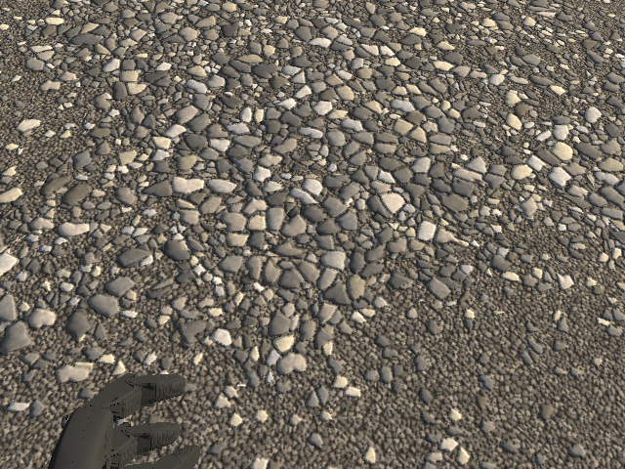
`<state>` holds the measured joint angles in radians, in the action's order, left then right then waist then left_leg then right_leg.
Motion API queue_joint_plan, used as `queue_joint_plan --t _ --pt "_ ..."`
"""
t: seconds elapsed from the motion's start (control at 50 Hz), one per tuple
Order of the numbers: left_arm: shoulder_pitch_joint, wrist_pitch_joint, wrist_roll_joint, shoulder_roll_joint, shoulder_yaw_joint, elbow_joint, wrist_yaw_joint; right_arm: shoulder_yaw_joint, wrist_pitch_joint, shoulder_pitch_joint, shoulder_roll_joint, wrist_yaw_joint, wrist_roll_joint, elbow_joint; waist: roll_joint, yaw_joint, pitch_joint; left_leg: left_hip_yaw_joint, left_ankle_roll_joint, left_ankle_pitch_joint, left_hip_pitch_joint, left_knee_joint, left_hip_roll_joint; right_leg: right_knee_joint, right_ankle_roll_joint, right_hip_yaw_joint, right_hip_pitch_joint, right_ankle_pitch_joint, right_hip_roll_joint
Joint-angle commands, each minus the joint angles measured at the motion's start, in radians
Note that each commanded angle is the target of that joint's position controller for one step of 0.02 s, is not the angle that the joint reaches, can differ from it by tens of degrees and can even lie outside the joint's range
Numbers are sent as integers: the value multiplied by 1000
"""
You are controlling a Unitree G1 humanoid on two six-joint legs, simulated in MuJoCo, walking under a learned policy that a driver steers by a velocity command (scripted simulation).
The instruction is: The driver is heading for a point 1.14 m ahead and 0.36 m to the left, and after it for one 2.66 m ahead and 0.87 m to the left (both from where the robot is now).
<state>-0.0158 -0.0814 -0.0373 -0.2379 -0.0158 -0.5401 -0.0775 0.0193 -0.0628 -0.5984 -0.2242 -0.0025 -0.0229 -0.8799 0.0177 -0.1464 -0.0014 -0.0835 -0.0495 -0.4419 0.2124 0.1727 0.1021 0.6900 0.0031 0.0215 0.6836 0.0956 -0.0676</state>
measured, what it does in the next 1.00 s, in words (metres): walks ahead, turning left: right foot, then left foot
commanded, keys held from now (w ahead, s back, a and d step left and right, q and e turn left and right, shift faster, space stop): w+q+shift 0.38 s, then q+shift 0.32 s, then e+shift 0.26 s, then w+e+shift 0.04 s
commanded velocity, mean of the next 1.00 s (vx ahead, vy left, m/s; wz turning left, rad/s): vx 0.58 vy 0.00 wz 0.58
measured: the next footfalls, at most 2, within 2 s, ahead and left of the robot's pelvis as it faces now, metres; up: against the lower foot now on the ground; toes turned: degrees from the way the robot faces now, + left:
right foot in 0.04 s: +0.21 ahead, -0.17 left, +0.00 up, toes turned +2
left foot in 0.50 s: +0.57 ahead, +0.15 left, +0.00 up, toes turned +27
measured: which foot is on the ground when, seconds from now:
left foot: down 0.00-0.06, up 0.08-0.48, down 0.50-1.00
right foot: up 0.00-0.02, down 0.04-0.50, up 0.52-0.98, down 1.00-1.00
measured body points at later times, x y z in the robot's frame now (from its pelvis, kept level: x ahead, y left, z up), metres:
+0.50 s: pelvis +0.39 +0.03 -0.02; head +0.40 +0.06 +0.42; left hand +0.33 +0.31 -0.16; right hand +0.67 -0.15 -0.08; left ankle +0.53 +0.13 -0.72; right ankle +0.19 -0.18 -0.68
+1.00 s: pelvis +0.63 +0.11 +0.01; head +0.63 +0.12 +0.46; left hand +0.57 +0.40 -0.09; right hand +0.93 +0.01 -0.07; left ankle +0.54 +0.13 -0.72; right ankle +0.76 +0.06 -0.71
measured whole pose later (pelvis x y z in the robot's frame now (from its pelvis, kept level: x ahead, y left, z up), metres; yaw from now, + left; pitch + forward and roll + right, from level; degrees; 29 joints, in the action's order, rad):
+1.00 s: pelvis +0.63 +0.11 +0.01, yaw +36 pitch +0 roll +1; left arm -0.22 -0.05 -0.01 -0.30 -0.04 -0.72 -0.03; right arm 0.03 0.00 -0.14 -0.25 -0.03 0.02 -0.65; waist 0.04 0.02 -0.01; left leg 0.10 0.10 -0.38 -0.18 0.57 -0.15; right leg 0.62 0.01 0.02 0.44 0.16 0.00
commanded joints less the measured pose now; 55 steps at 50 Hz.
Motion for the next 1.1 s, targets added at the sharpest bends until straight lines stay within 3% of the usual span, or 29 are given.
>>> queue_joint_plan --t 0.02,0.04,0.06,0.08,0.1,0.12,0.14,0.16,0.2,0.26,0.36,0.4,0.46,0.48,0.5,0.52,0.54,0.58,0.6,0.64,0.72,0.84,0.9,1.0,1.02,1.04,1.06,1.08,1.1 --pt "-150 -25 -15 -200 -87 49 16 55 -10 93 -274 -9 8 43 -235 273 27 98 191 1022 -256 279 166 -103 58 -84 -504 108 119" --pt "-397 -9 -16 -250 -114 -11 40 46 -21 126 -255 -12 23 66 -231 405 181 89 147 891 -518 587 122 -28 77 13 -901 106 23" --pt "-517 -4 27 -371 -134 -47 58 -2 -41 16 -52 -5 34 120 112 325 439 130 100 134 -855 1017 -35 -103 168 487 -1283 528 -288" --pt "-563 -11 48 -319 -116 -53 51 4 -70 60 -86 -3 -30 139 242 347 578 282 113 -46 -901 1185 -74 -357 194 816 -1232 845 -357" --pt "-491 -16 37 -250 -95 -80 50 34 -66 192 -147 -9 -72 180 226 331 327 253 108 14 -1043 1279 -43 -432 150 728 -1086 766 -337" --pt "-440 -18 29 -196 -79 -100 51 30 -57 252 -131 -14 -64 197 166 304 173 212 109 76 -1092 1291 3 -413 137 566 -944 613 -324" --pt "-373 -19 38 -156 -71 -118 51 32 -44 275 -119 -16 -33 192 107 255 78 195 108 150 -1042 1240 44 -418 123 414 -779 448 -283" --pt "-317 -25 55 -109 -61 -127 52 37 -23 227 -98 -8 -26 183 160 189 50 207 104 207 -963 1209 78 -433 121 305 -660 352 -252" --pt "-234 -32 47 -49 -55 -151 52 36 26 203 -54 8 -38 172 151 134 -18 196 100 211 -910 1193 105 -492 110 133 -543 232 -226" --pt "-179 -42 46 -75 -65 -171 61 37 62 280 -56 9 -21 208 91 101 -134 188 83 275 -972 1138 110 -552 102 -52 -463 49 -210" --pt "-201 -41 46 -179 -86 -185 87 32 48 436 -96 48 -11 268 -23 115 -197 74 120 523 -946 800 70 -624 83 -260 -546 -56 -174" --pt "-197 -26 42 -239 -98 -182 91 38 37 483 -120 70 -7 285 -41 114 -205 -14 149 540 -870 657 12 -563 66 -317 -626 -382 -169" --pt "-183 15 9 -335 -123 -158 95 92 48 230 -230 69 -11 243 53 -18 2 -127 189 427 -500 625 -154 -115 48 -304 -709 -1094 -183" --pt "-160 13 -3 -315 -118 -144 87 135 62 32 -313 55 -7 200 38 -110 109 -83 228 460 -199 570 -183 160 31 -271 -583 -1021 -167" --pt "-179 -4 -7 -186 -84 -152 74 146 72 23 -340 26 -16 178 -163 -82 51 69 265 599 -67 447 -141 543 -40 -240 -384 -90 -8" --pt "-339 -34 30 -44 -42 -97 61 135 59 175 -413 26 18 248 -469 140 140 559 456 946 87 425 48 971 -80 -88 -54 583 182" --pt "-353 -60 28 -169 -46 -75 61 130 35 201 -386 48 41 318 -268 106 403 875 535 600 142 230 183 1005 -47 135 -29 548 164" --pt "-149 -61 18 -201 -57 -38 86 119 1 289 -316 57 5 329 58 135 146 814 425 359 -138 113 126 787 -15 131 6 401 97" --pt "-151 -45 30 -194 -57 -47 97 110 -8 341 -287 53 0 336 87 175 101 753 403 439 -261 128 104 722 -26 141 -39 359 65" --pt "-158 -8 41 -215 -69 -57 99 109 -3 402 -269 34 19 355 51 206 67 604 375 649 -436 125 43 611 -49 149 -151 331 30" --pt "-108 20 62 -139 -50 -56 103 104 35 383 -254 -21 8 332 24 186 107 403 331 959 -492 208 -45 377 -112 80 -158 197 63" --pt "-54 11 45 -107 -28 -95 78 43 60 356 -125 -45 41 280 -103 92 132 298 230 737 -444 225 -31 53 -93 38 -256 -197 15" --pt "-34 2 33 -165 -48 -84 67 43 40 373 -149 -20 63 256 -113 75 51 326 250 757 -379 253 45 -12 -38 38 -213 -56 15" --pt "-120 11 13 -190 -69 -63 36 74 66 388 -225 -37 30 257 -122 111 57 348 246 752 -255 383 93 -98 64 7 -194 104 67" --pt "-189 13 5 -206 -79 -78 36 73 60 401 -214 -37 29 273 -82 135 84 328 236 576 -318 436 54 -130 113 72 -302 139 67" --pt "-257 7 -2 -265 -99 -98 39 64 47 408 -184 -26 33 306 76 132 82 231 185 363 -486 595 -75 -258 213 304 -431 336 -17" --pt "-375 2 -2 -279 -109 -121 37 52 29 466 -152 -18 25 346 243 182 71 121 113 80 -729 792 -210 -472 347 709 -591 632 -164" --pt "-454 -5 17 -239 -97 -138 40 52 6 537 -172 -9 5 364 240 229 34 210 107 -118 -941 908 -220 -547 367 904 -727 775 -221" --pt "-443 -13 21 -224 -94 -131 47 50 -17 555 -167 3 -1 365 162 223 23 261 111 -59 -994 943 -179 -524 330 873 -754 740 -214"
